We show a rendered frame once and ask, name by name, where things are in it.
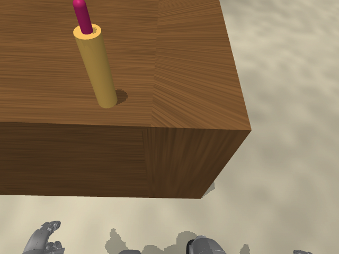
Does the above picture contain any bottle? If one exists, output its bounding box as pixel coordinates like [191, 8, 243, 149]
[73, 0, 118, 108]

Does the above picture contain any left robot hand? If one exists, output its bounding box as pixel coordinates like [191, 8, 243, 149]
[23, 221, 65, 254]

